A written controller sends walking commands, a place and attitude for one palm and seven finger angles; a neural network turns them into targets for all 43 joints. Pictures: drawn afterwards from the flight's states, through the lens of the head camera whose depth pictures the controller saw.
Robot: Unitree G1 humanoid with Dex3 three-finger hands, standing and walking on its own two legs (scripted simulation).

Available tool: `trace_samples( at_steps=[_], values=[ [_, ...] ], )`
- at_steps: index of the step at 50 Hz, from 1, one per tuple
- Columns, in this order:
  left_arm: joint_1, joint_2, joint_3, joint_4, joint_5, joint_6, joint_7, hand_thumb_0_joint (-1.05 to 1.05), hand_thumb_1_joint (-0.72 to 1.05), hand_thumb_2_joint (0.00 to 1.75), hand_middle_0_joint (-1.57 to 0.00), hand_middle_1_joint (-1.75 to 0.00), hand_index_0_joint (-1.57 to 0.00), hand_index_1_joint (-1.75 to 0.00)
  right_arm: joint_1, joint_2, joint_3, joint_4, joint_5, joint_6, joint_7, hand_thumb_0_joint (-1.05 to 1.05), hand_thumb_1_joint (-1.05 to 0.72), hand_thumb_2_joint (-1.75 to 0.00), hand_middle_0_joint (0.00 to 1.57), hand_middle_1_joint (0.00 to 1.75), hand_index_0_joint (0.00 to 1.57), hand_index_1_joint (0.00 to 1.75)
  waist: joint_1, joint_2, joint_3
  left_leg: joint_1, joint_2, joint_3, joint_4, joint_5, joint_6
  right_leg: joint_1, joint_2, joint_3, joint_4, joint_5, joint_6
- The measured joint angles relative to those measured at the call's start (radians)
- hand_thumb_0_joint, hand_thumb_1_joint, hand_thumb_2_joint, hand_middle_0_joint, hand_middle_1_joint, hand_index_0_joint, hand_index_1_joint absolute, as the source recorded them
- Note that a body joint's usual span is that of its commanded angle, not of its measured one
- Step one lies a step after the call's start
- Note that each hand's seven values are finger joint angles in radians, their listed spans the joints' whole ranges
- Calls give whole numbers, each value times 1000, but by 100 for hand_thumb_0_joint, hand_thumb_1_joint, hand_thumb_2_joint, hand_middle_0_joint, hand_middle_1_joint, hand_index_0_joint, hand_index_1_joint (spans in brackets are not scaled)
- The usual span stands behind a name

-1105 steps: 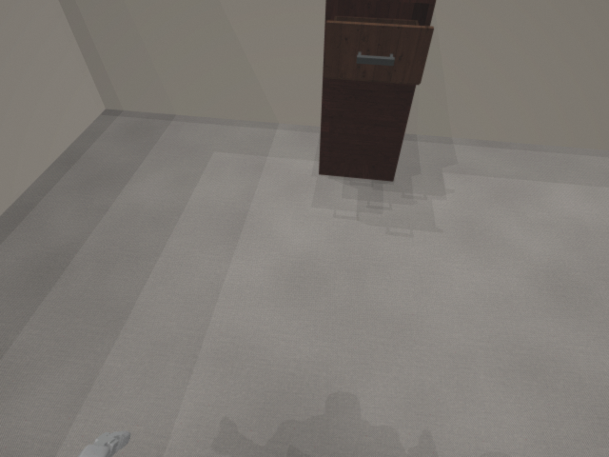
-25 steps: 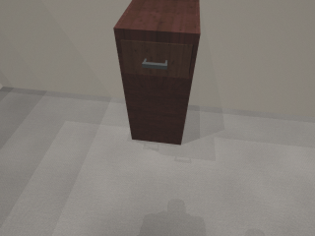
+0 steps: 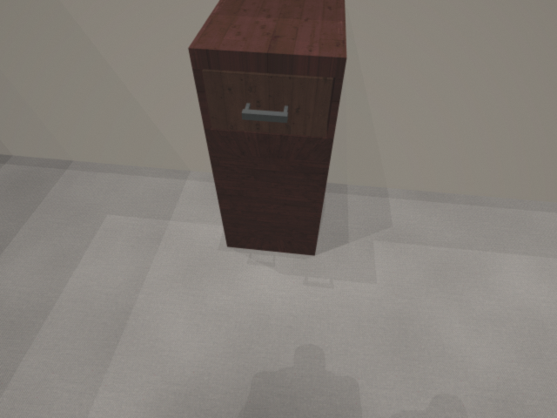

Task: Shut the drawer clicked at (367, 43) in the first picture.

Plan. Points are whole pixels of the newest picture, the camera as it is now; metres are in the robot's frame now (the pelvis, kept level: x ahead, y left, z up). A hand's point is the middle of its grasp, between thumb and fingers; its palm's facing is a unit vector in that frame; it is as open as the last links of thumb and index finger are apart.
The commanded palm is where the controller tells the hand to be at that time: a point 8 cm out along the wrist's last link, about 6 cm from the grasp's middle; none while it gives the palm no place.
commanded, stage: look to check the result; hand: left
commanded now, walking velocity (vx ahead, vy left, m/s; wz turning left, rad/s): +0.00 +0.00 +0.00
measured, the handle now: (265, 111) +0.85 +0.08 -0.05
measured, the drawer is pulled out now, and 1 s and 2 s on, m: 0.00 0.00 0.00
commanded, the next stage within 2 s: stand and wait in 0.42 s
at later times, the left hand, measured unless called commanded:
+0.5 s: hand out of the picture +0.02 +0.16 -0.17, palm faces +0.04 -0.98 -0.19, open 7.4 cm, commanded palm none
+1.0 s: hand out of the picture +0.04 +0.17 -0.17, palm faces +0.02 -0.98 -0.22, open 7.4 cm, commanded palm none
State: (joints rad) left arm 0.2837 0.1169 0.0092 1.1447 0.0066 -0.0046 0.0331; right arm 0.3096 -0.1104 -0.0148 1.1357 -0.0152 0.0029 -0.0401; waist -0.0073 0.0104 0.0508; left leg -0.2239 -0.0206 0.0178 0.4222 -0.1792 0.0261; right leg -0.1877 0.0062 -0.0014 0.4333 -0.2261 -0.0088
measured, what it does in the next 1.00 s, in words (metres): stands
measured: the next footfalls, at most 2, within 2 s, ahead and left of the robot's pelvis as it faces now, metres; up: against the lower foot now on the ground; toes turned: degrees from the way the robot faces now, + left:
none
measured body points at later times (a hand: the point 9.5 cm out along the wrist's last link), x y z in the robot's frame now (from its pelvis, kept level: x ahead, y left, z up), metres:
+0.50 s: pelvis +0.02 -0.01 +0.00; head +0.03 -0.01 +0.45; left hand +0.02 +0.21 -0.16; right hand +0.02 -0.23 -0.16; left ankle +0.03 +0.10 -0.74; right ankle +0.01 -0.11 -0.74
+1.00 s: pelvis +0.02 -0.01 +0.00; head +0.04 -0.02 +0.45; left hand +0.04 +0.23 -0.15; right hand +0.03 -0.25 -0.16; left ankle +0.03 +0.10 -0.74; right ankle +0.01 -0.12 -0.74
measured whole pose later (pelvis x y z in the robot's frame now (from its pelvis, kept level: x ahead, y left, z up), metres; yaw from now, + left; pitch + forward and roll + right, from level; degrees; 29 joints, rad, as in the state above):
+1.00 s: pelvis +0.02 -0.01 +0.00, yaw +0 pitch -2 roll +0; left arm 0.23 0.18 0.01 1.15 0.00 -0.01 0.02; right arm 0.22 -0.18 -0.02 1.15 -0.01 0.00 -0.04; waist 0.00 0.01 0.06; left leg -0.16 0.00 0.01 0.38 -0.19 0.01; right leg -0.12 0.02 0.00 0.37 -0.23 -0.03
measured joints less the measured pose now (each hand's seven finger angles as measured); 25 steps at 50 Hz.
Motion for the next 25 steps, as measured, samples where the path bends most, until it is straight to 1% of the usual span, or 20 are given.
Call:
trace_samples(
  at_steps=[25],
  values=[
    [-33, 23, 3, 1, -1, -6, -3, 0, 91, 90, -20, -30, -20, -30, -57, -34, -1, 5, 1, -8, -3, 1, -91, -90, 20, 30, 20, 30, 5, -1, 4, 43, 7, -7, -20, -18, -11, 47, 8, -6, -26, -16, -10]
  ],
)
